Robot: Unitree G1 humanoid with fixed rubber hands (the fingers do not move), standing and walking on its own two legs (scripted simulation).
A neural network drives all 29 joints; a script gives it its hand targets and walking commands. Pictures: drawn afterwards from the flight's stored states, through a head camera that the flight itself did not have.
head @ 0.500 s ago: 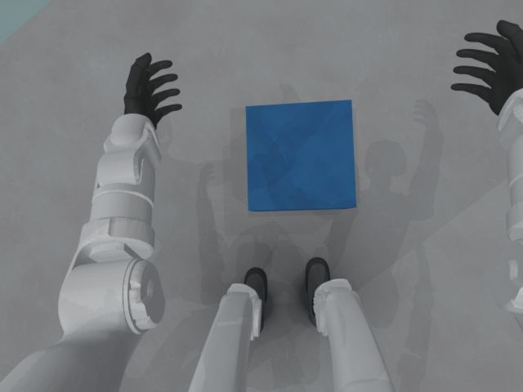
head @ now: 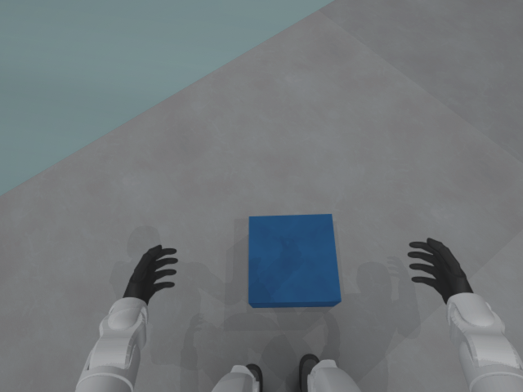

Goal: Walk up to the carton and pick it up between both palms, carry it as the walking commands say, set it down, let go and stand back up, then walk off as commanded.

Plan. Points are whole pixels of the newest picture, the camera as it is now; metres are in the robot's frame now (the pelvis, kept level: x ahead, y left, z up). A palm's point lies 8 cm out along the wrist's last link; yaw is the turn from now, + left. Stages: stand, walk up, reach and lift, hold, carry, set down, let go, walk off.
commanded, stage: let go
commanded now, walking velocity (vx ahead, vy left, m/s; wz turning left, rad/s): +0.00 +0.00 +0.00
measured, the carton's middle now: (291, 261) +0.46 -0.03 -0.66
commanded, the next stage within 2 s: stand in 0.74 s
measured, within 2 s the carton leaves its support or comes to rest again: neither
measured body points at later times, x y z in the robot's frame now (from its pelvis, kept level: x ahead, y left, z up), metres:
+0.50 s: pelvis +0.02 +0.02 +0.03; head +0.04 +0.01 +0.48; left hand +0.20 +0.25 -0.04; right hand +0.18 -0.22 -0.05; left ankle +0.00 +0.11 -0.71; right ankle +0.03 -0.08 -0.71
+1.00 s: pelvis +0.04 +0.02 +0.03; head +0.04 +0.02 +0.48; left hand +0.18 +0.31 -0.06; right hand +0.19 -0.28 -0.05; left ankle +0.00 +0.11 -0.71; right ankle +0.03 -0.09 -0.71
